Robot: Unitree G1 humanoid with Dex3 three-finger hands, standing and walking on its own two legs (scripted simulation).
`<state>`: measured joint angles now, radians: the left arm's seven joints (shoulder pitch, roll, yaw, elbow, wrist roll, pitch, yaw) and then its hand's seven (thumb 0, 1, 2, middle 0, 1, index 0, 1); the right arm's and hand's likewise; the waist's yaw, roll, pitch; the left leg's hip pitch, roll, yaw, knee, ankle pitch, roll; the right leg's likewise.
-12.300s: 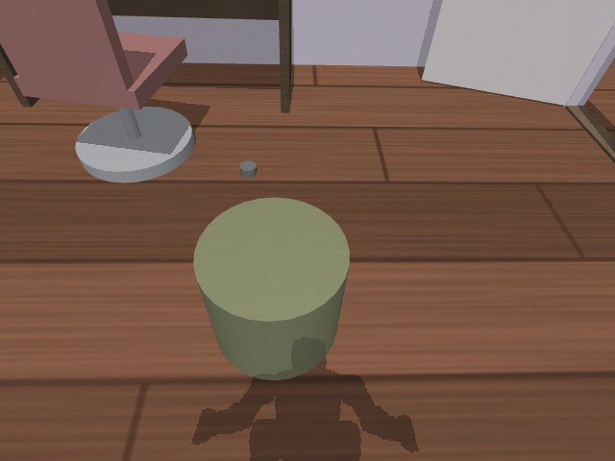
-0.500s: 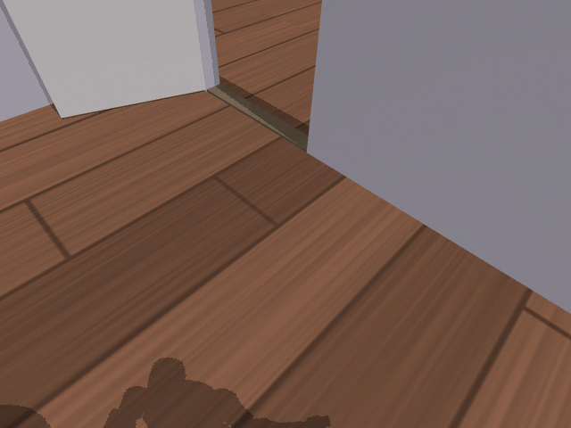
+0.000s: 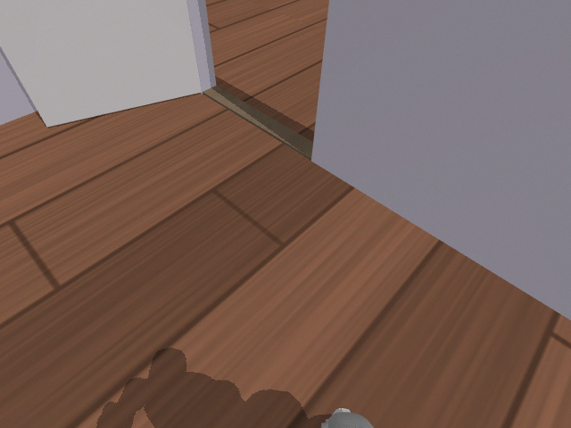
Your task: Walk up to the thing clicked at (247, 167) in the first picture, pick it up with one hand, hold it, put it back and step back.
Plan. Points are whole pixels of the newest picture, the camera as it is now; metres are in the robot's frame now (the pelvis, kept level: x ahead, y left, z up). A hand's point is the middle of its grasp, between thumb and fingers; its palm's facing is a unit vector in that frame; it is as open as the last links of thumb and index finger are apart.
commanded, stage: walk up
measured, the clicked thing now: out of the picture +0.26 +1.39 -0.75
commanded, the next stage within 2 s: none
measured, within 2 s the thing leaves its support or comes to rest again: neither
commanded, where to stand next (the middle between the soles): +0.62 -0.01 m, yaw +0 degrees
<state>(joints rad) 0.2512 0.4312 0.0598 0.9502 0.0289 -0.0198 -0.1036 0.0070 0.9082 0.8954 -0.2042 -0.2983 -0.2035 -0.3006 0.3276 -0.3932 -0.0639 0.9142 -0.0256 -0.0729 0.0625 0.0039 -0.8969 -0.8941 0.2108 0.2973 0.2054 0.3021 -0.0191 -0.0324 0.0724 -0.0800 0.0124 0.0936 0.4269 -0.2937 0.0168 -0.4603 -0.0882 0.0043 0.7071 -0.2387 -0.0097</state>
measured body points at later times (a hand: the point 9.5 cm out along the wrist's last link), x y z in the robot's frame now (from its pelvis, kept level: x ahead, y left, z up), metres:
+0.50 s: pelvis +0.22 -0.01 -0.02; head +0.23 +0.01 +0.43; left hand +0.22 +0.32 -0.14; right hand +0.34 -0.33 -0.11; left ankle +0.33 +0.11 -0.74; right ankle +0.15 -0.14 -0.73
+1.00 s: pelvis +0.40 -0.05 -0.02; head +0.41 -0.08 +0.43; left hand +0.47 +0.28 -0.10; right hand +0.45 -0.37 -0.15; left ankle +0.36 +0.09 -0.68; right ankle +0.46 -0.16 -0.74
